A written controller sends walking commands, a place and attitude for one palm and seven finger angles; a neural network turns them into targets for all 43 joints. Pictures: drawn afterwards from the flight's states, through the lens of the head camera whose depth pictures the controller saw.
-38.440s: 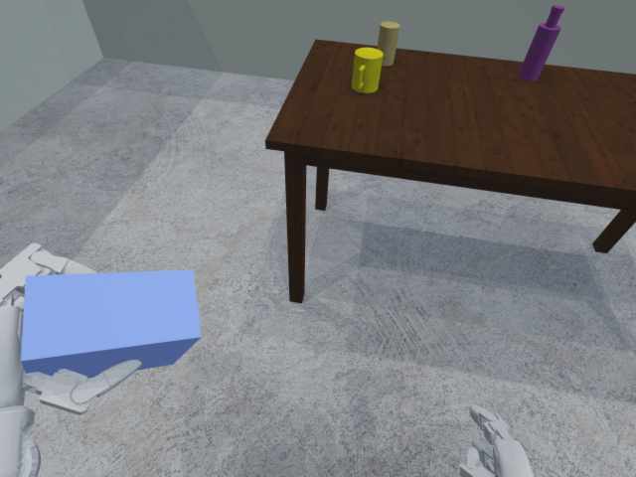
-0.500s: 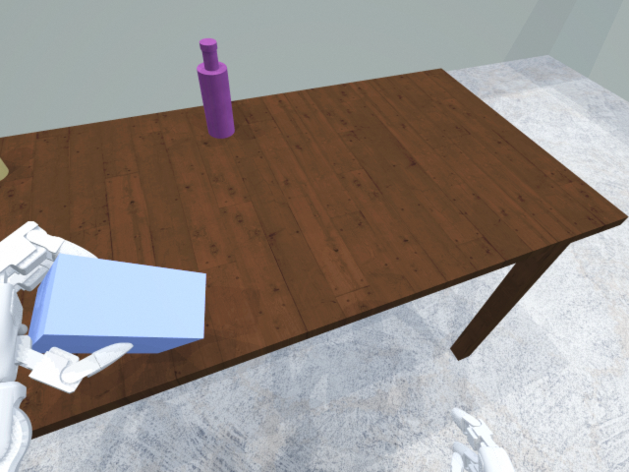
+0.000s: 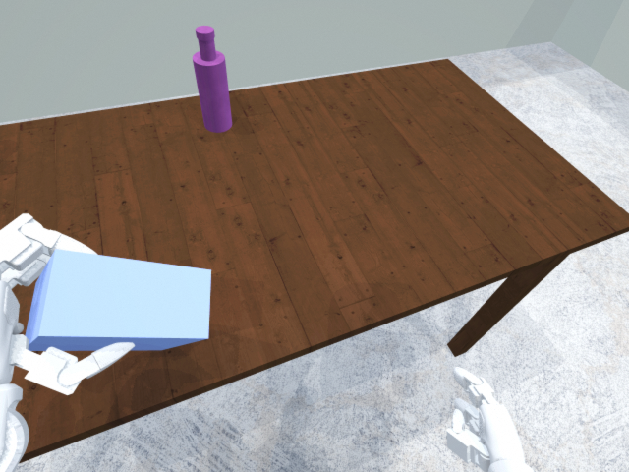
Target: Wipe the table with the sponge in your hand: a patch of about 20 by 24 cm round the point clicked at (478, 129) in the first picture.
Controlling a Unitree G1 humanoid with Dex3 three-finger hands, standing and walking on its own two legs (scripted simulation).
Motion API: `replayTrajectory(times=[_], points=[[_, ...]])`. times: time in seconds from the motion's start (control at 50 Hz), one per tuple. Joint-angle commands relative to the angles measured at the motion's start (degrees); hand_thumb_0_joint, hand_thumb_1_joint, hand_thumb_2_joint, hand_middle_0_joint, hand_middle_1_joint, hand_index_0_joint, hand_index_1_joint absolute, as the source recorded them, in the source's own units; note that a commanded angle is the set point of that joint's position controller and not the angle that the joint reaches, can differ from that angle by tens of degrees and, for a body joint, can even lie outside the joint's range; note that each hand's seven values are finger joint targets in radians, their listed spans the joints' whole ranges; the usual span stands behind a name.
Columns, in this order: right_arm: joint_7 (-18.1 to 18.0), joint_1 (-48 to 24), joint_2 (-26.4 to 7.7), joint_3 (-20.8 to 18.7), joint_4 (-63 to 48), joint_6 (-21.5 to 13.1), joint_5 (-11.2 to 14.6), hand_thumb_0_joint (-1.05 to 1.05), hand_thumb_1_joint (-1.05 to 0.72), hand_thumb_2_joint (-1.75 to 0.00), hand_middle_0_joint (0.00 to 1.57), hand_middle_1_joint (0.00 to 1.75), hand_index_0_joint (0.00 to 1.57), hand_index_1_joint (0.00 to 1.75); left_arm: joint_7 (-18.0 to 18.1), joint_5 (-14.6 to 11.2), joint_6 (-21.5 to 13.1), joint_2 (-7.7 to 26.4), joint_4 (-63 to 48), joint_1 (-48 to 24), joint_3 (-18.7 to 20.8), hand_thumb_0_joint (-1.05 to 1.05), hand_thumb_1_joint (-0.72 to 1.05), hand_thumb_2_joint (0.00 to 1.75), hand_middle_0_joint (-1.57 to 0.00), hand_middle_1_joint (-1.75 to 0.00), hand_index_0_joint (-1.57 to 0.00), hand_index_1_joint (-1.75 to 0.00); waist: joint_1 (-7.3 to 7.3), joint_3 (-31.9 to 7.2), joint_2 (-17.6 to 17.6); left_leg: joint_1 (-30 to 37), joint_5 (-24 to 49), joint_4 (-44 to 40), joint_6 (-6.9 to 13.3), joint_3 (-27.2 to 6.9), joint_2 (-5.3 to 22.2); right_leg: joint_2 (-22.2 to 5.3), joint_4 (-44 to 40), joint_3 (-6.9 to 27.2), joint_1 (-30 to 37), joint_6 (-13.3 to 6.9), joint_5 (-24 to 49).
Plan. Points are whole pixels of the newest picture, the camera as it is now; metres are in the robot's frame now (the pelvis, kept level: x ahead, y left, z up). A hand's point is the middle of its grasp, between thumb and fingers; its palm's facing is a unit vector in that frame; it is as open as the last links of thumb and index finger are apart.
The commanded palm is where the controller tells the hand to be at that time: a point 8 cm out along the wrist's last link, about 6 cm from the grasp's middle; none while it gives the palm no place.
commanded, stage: look again from close up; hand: left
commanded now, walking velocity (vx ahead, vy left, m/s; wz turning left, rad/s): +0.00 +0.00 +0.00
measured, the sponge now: (143, 310) +0.24 +0.21 +0.12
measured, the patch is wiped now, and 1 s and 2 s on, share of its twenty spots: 1.00 1.00 1.00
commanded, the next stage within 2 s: come to a stop and stand still in 0.24 s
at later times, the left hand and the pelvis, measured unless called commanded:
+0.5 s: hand (81, 319) +0.21 +0.24 +0.15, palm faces +0.37 -0.85 -0.38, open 10.6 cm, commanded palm +0.15 +0.27 +0.17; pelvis -0.01 -0.01 +0.00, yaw +0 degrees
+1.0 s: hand (61, 315) +0.21 +0.26 +0.14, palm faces +0.39 -0.83 -0.40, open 10.6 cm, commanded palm +0.14 +0.28 +0.17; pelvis -0.01 -0.01 -0.01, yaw +2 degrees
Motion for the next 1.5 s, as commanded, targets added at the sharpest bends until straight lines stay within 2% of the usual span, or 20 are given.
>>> replayTrajectory(times=[0.0, 0.24, 0.52, 0.54, 0.56, 0.58, 0.62, 0.64, 0.68, 0.78, 0.82, 0.84, 0.86, 0.94, 0.98, 1.08, 1.2, 1.24, 1.36, 1.48], points=[[-0.52, -2.89, -7.47, -3.41, -8.67, -2.41, 0.3, 0.0, -0.9, -0.9, 0.2, 0.3, 0.2, 0.3, 1.08, -1.04, -3.57, 9.06, -13.29, -3.34, 5.48, 0.0, 0.1, 1.3, -1.2, -1.6, -1.2, -1.6, -0.75, -13.22, 6.98, 1.03, 21.52, -5.38, -5.25, -5.23, 6.87, -1.63, 0.56, 1.6, 7.84, -1.99, 15.16], [-1.11, -3.97, -7.28, -3.07, -8.31, -2.45, 0.49, 0.0, -0.9, -0.9, 0.2, 0.3, 0.2, 0.3, 1.55, -0.55, -2.88, 10.07, -11.53, -4.24, 6.26, 0.0, 0.1, 1.3, -1.2, -1.6, -1.2, -1.6, -0.77, -10.02, 4.79, -3.33, 4.33, -8.25, -3.45, -5.14, 6.07, -1.97, -2.66, 3.48, 6.72, -1.86, 7.49], [-1.06, -3.18, -7.75, -3.69, -8.07, -2.71, 0.38, 0.0, -0.9, -0.9, 0.2, 0.3, 0.2, 0.3, 1.52, -0.88, -2.95, 9.15, -11.44, -2.56, 5.3, 0.0, 0.1, 1.3, -1.2, -1.6, -1.2, -1.6, -0.85, -10.97, 4.96, -2.02, 7.04, -6.92, -2.78, -5.56, 5.72, -2.75, -3.25, 4.46, 6.87, -2.29, 9.5], [-4.72, 4.18, -11.2, 4.47, -12.83, -1.65, 4.56, 0.0, -0.9, -0.9, 0.2, 0.3, 0.2, 0.3, 1.71, 1.33, -12.14, 55.67, -31.75, -58.1, 24.83, 0.0, 0.1, 1.3, -1.2, -1.6, -1.2, -1.6, -4.64, -10.22, 19.23, -16.55, -5.84, -6.31, 0.0, -7.84, 6.3, 0.79, 7.97, 2.06, 9.6, 1.79, -5.02], [-4.09, 2.53, -4.12, -0.68, -9.36, -4.09, 2.56, 0.0, -0.9, -0.9, 0.2, 0.3, 0.2, 0.3, 1.51, 3.18, -8.31, 26.77, -4.76, -35.07, 20.22, 0.0, 0.1, 1.3, -1.2, -1.6, -1.2, -1.6, -1.27, -10.75, 4.86, -10.85, -7.32, -5.02, -0.48, -10.51, 9.77, -4.11, 4.07, 1.2, -1.52, -0.5, -12.16], [-1.96, -0.57, -7.7, -0.64, -6.95, -4.0, 0.54, 0.0, -0.9, -0.9, 0.2, 0.3, 0.2, 0.3, 1.11, 1.17, -6.38, 20.7, 4.27, -24.8, 14.44, 0.0, 0.1, 1.3, -1.2, -1.6, -1.2, -1.6, -1.06, -8.86, 2.96, -5.16, -3.43, -4.74, -1.65, -6.35, 6.26, -2.2, 0.78, 1.73, -4.39, -2.25, -9.65], [0.14, 0.31, -10.37, -2.39, -8.35, -4.78, -0.85, 0.0, -0.9, -0.9, 0.2, 0.3, 0.2, 0.3, 0.14, -0.9, -7.23, 19.51, -1.03, -14.82, 11.48, 0.0, 0.1, 1.3, -1.2, -1.6, -1.2, -1.6, -0.1, -9.48, 1.95, -6.18, -2.41, -0.99, -1.79, -5.54, 4.14, -4.46, -2.54, 7.35, -4.27, -4.46, -3.14], [1.46, -0.99, -10.05, -2.03, -7.54, -5.01, -0.25, 0.0, -0.9, -0.9, 0.2, 0.3, 0.2, 0.3, -0.43, -1.92, -6.98, 14.37, -0.16, -9.94, 7.82, 0.0, 0.1, 1.3, -1.2, -1.6, -1.2, -1.6, -0.29, -12.3, 4.26, -3.0, -0.65, -0.8, -1.83, -5.07, 4.41, -3.98, -0.41, 7.08, -4.48, -4.87, -1.81], [2.85, 1.85, -10.31, -2.66, -8.31, -5.18, 0.15, 0.0, -0.9, -0.9, 0.2, 0.3, 0.2, 0.3, -0.31, -2.65, -6.82, 10.78, -5.06, -0.76, 4.68, 0.0, 0.1, 1.3, -1.2, -1.6, -1.2, -1.6, 0.55, -11.89, 4.04, -3.74, 6.43, -1.11, -1.87, -5.17, 4.95, -4.55, 0.9, 5.94, -1.73, -4.63, 6.97], [2.7, -0.21, -10.32, -2.95, -6.35, -4.79, 0.17, 0.0, -0.9, -0.9, 0.2, 0.3, 0.2, 0.3, 1.93, -2.62, -6.37, 14.7, -8.35, -2.48, 8.89, 0.0, 0.1, 1.3, -1.2, -1.6, -1.2, -1.6, 0.06, -12.78, 0.97, -2.59, 15.4, -2.48, -2.87, -6.11, 6.2, -4.12, 3.29, 3.34, 1.0, -2.72, 13.7], [2.21, -1.0, -10.1, -3.05, -5.68, -4.37, -0.15, 0.0, -0.9, -0.9, 0.2, 0.3, 0.2, 0.3, 2.33, -2.28, -6.62, 16.65, -9.59, -5.51, 10.57, 0.0, 0.1, 1.3, -1.2, -1.6, -1.2, -1.6, -0.24, -13.28, 2.76, -3.33, 14.79, -2.28, -2.95, -6.34, 5.9, -4.35, 3.62, 3.59, 2.25, -2.88, 14.17], [1.99, -2.21, -10.87, -3.14, -5.92, -3.98, -0.2, 0.0, -0.9, -0.9, 0.2, 0.3, 0.2, 0.3, 2.76, -1.99, -6.63, 21.08, -13.37, -9.51, 13.32, 0.0, 0.1, 1.3, -1.2, -1.6, -1.2, -1.6, -0.46, -15.75, 6.04, -2.23, 14.23, -2.57, -2.8, -6.75, 5.92, -3.97, 5.31, 3.82, 2.9, -2.91, 13.03], [1.68, -1.53, -9.09, -2.87, -5.56, -3.82, -0.19, 0.0, -0.9, -0.9, 0.2, 0.3, 0.2, 0.3, 2.62, -2.04, -6.67, 17.97, -12.1, -7.97, 11.25, 0.0, 0.1, 1.3, -1.2, -1.6, -1.2, -1.6, -0.36, -15.26, 6.65, -2.58, 17.41, -2.14, -2.81, -6.89, 6.11, -4.39, 5.6, 2.18, 3.32, -2.75, 13.9], [2.3, -1.66, -9.43, -2.85, -5.57, -4.39, 0.15, 0.0, -0.9, -0.9, 0.2, 0.3, 0.2, 0.3, 2.89, -2.52, -6.24, 17.62, -15.38, -6.42, 9.85, 0.0, 0.1, 1.3, -1.2, -1.6, -1.2, -1.6, -0.01, -17.03, 11.47, -0.27, 23.95, -0.45, -3.5, -7.27, 5.93, -4.28, 6.6, 2.35, 2.65, -2.96, 13.72], [2.66, -0.58, -9.18, -3.08, -5.16, -4.66, 0.19, 0.0, -0.9, -0.9, 0.2, 0.3, 0.2, 0.3, 2.85, -2.68, -6.08, 15.19, -15.3, -4.32, 8.23, 0.0, 0.1, 1.3, -1.2, -1.6, -1.2, -1.6, 0.03, -16.58, 9.67, 0.6, 27.4, -0.1, -3.76, -7.73, 6.97, -4.2, 6.67, 1.28, 1.19, -2.62, 11.0], [2.73, -0.71, -9.14, -3.66, -4.89, -4.13, 0.44, 0.0, -0.9, -0.9, 0.2, 0.3, 0.2, 0.3, 2.66, -2.5, -4.94, 12.24, -11.42, -3.9, 6.6, 0.0, 0.1, 1.3, -1.2, -1.6, -1.2, -1.6, -0.32, -14.18, 7.11, 0.57, 23.84, -2.33, -4.15, -8.52, 8.53, -3.66, 6.64, 0.9, -1.47, -2.14, 6.35], [1.92, -2.6, -8.56, -3.17, -6.04, -3.12, 1.1, 0.0, -0.9, -0.9, 0.2, 0.3, 0.2, 0.3, 2.17, -2.85, -3.43, 10.21, -6.74, -7.08, 5.05, 0.0, 0.1, 1.3, -1.2, -1.6, -1.2, -1.6, -0.76, -9.8, 3.16, -5.05, 2.5, -5.36, -3.65, -8.1, 6.67, -4.1, 1.98, 3.23, -0.2, -2.73, 5.3], [1.48, -3.68, -8.89, -3.08, -6.48, -3.01, 1.16, 0.0, -0.9, -0.9, 0.2, 0.3, 0.2, 0.3, 2.27, -2.52, -3.07, 12.03, -8.02, -8.73, 5.93, 0.0, 0.1, 1.3, -1.2, -1.6, -1.2, -1.6, -0.93, -9.46, 5.73, -5.38, -1.88, -6.75, -3.03, -8.64, 6.65, -3.95, 1.48, 4.09, -0.35, -2.74, 2.72], [0.91, -4.37, -7.67, -2.43, -7.28, -3.5, 0.9, 0.0, -0.9, -0.9, 0.2, 0.3, 0.2, 0.3, 2.49, -1.96, -2.48, 9.78, -11.03, -8.77, 4.73, 0.0, 0.1, 1.3, -1.2, -1.6, -1.2, -1.6, -1.02, -10.5, 7.81, -6.0, -5.0, -7.83, -2.37, -8.95, 6.9, -3.55, 0.6, 3.72, 1.72, -2.76, 1.1], [0.4, -4.18, -7.94, -2.47, -7.78, -3.45, 0.84, 0.0, -0.9, -0.9, 0.2, 0.3, 0.2, 0.3, 2.6, -2.01, -1.63, 9.57, -9.45, -5.09, 5.37, 0.0, 0.1, 1.3, -1.2, -1.6, -1.2, -1.6, -1.09, -10.65, 4.36, -4.03, -0.19, -6.15, -2.59, -7.72, 6.47, -4.03, -1.3, 4.42, 1.65, -2.84, 3.52]])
